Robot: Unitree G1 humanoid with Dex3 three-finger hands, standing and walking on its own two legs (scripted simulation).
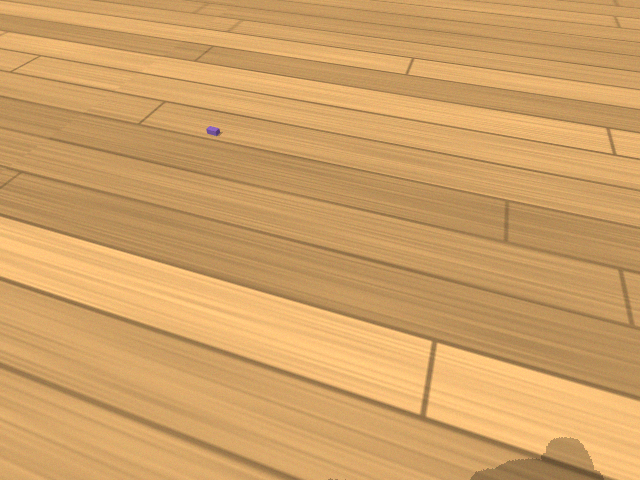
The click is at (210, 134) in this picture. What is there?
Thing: small brick
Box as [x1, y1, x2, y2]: [206, 126, 219, 135]
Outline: 206,129 207,133 214,135 219,133 219,129 215,127 209,126
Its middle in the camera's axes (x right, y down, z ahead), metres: -0.62 -0.63 +2.20
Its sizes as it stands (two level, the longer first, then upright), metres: 0.063 0.036 0.029
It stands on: the floor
